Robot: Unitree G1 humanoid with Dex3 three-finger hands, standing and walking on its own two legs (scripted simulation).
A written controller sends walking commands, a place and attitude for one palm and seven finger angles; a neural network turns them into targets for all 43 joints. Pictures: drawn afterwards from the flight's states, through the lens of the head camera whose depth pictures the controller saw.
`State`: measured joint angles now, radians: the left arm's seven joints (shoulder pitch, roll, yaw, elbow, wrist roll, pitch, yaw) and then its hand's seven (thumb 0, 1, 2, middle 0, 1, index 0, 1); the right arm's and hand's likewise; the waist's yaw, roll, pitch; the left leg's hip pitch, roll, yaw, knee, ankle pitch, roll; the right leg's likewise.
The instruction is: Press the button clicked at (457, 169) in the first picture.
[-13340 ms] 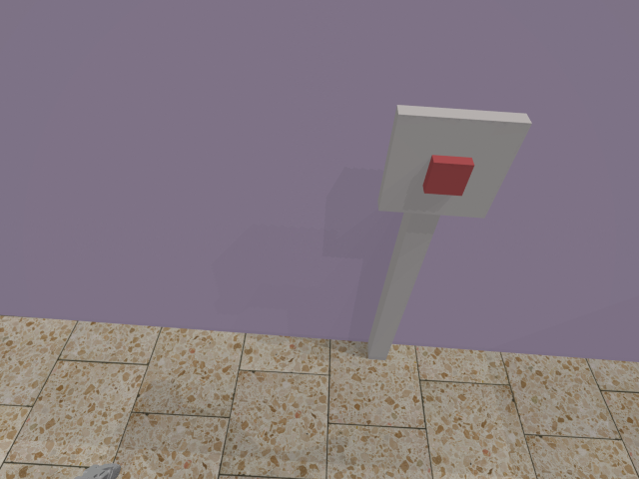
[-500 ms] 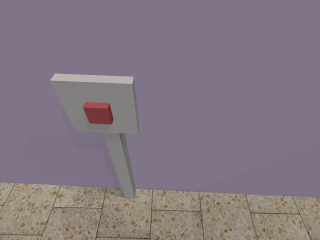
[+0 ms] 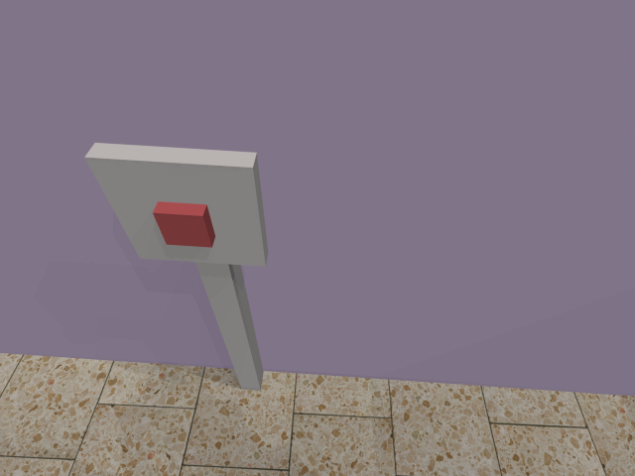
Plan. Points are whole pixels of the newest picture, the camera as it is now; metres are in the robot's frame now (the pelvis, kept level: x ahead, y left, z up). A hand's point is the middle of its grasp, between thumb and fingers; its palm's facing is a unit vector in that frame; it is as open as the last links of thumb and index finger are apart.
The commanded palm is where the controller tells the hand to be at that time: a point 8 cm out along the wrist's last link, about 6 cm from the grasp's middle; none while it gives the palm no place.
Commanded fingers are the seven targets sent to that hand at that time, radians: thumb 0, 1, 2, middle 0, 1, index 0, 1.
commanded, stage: come to a stop and stand still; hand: left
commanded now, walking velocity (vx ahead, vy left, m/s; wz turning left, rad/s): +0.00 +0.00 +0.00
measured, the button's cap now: (186, 223) +0.43 +0.22 +0.06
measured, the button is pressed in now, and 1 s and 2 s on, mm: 0 0 0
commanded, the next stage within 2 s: look again from close up in 0.04 s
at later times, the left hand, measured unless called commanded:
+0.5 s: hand out of the picture -0.03 +0.13 -0.18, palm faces +0.04 -0.99 -0.17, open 7.3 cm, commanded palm none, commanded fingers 0.00 0.90 0.90 -0.20 -0.30 -0.20 -0.30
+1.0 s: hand (234, 431) +0.17 +0.11 +0.01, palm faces +0.03 -1.00 +0.01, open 6.3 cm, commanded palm +0.09 +0.18 -0.04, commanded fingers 0.00 0.90 0.90 -0.64 -0.78 -0.64 -0.78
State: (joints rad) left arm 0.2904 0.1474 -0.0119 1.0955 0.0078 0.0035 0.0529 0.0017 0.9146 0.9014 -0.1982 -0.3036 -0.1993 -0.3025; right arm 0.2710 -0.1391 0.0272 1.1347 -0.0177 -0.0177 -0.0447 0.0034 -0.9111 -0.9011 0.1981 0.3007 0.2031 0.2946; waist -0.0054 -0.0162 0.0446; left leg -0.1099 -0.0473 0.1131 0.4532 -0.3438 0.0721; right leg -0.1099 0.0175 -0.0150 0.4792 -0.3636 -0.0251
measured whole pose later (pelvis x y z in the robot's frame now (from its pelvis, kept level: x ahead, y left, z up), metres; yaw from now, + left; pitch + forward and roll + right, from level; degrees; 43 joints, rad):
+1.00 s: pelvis -0.06 -0.04 -0.04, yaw +3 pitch +9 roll +2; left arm 0.27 0.14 0.03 0.16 -0.20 -0.40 -0.13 0.03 0.94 0.90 -0.38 -0.51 -0.38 -0.51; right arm 0.20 -0.30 -0.05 0.68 0.00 -0.26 -0.03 0.02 -0.92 -0.90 0.20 0.30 0.20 0.29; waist -0.04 0.00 -0.14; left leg -0.59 -0.02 0.06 0.82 -0.39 0.02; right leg -0.58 0.02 -0.09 0.85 -0.44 -0.08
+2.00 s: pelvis -0.07 +0.00 -0.04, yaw +4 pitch +8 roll -3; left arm 0.38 0.27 0.14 -0.10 -0.25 -0.28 -0.25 0.01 0.90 0.90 -1.30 -1.50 -1.30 -1.50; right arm 0.22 -0.24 0.04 0.51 0.03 -0.21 -0.04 0.01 -0.91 -0.90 0.20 0.30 0.20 0.30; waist 0.00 0.03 -0.09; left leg -0.61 -0.02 0.03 0.90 -0.43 0.08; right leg -0.55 0.02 -0.11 0.83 -0.43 -0.03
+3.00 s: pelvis -0.08 -0.02 -0.03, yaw +4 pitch +5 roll -2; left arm 0.18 0.31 0.24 0.09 -0.31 -0.22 -0.35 0.01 0.90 0.90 -1.30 -1.50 -1.30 -1.50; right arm 0.24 -0.26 0.07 0.59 0.04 -0.25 -0.07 0.01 -0.90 -0.90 0.20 0.30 0.21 0.30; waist 0.00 0.04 -0.06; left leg -0.51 -0.02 0.02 0.80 -0.37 0.05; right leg -0.45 0.03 -0.12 0.74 -0.38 -0.05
